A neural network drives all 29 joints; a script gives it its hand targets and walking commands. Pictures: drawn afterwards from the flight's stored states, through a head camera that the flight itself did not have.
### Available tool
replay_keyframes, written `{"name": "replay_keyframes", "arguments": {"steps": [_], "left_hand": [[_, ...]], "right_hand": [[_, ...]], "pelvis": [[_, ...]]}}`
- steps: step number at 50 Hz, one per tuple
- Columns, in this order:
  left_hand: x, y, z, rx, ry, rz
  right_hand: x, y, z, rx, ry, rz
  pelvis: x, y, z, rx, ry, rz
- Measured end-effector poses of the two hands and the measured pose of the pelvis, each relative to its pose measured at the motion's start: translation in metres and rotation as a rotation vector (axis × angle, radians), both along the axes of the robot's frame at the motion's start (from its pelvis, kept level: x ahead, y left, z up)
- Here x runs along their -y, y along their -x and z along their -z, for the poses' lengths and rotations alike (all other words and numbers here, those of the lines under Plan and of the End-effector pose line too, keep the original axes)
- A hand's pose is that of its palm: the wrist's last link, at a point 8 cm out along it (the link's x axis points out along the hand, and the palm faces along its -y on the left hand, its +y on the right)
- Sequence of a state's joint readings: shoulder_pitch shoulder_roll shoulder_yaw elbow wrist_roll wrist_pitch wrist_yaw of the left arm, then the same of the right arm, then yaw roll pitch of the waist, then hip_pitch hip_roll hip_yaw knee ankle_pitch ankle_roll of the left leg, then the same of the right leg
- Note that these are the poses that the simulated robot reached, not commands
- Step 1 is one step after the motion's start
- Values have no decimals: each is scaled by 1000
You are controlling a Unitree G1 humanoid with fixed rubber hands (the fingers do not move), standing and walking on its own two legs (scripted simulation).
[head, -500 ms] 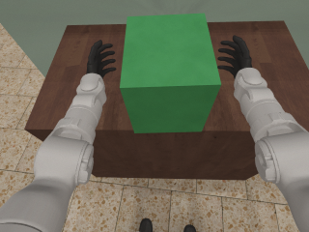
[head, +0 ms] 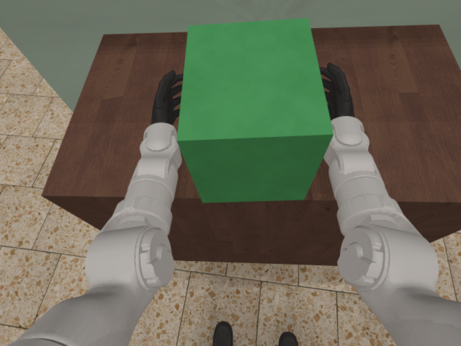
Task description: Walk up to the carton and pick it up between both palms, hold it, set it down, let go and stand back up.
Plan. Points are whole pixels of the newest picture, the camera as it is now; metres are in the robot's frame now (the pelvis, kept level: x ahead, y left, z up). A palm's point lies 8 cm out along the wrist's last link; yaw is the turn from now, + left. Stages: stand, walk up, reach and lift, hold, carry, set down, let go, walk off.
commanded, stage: reach and lift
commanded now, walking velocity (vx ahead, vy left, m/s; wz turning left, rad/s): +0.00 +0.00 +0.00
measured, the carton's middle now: (250, 119) +0.50 +0.01 +0.04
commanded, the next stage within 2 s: none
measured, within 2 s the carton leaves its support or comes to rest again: neither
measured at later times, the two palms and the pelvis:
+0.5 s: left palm (165, 123) +0.46 +0.15 +0.07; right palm (340, 119) +0.47 -0.14 +0.07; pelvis +0.03 -0.01 +0.01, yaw +2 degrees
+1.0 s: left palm (166, 128) +0.46 +0.15 +0.07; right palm (342, 124) +0.46 -0.14 +0.07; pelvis +0.03 -0.01 +0.01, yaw +2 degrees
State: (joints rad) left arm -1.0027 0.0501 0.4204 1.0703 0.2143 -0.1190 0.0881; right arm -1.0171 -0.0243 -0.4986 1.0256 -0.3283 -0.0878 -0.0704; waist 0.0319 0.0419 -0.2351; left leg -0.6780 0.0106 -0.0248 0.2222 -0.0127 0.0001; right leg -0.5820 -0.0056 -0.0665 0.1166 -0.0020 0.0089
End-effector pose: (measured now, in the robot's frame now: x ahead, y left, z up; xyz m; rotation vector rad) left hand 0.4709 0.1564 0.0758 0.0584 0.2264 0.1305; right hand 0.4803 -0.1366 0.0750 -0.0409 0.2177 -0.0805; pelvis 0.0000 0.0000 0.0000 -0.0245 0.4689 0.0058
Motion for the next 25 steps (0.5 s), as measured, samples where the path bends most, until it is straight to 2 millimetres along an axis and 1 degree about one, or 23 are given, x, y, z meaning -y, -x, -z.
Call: {"name": "replay_keyframes", "arguments": {"steps": [9, 13, 18, 25], "left_hand": [[2, 5, 0, -16, 5, -6], [2, 5, 1, -14, 22, -8], [2, 5, 2, -10, 23, -7], [2, 6, 1, -5, 16, -5]], "right_hand": [[1, 9, 0, -4, 50, -1], [1, 10, 0, -3, 54, 0], [1, 10, 0, 0, 50, 3], [1, 11, 0, 10, 47, 5]], "pelvis": [[8, -26, -7, 110, -12, -31], [11, -33, -9, 154, -15, -35], [13, -36, -10, 178, -15, -36], [13, -33, -10, 183, -15, -37]]}}
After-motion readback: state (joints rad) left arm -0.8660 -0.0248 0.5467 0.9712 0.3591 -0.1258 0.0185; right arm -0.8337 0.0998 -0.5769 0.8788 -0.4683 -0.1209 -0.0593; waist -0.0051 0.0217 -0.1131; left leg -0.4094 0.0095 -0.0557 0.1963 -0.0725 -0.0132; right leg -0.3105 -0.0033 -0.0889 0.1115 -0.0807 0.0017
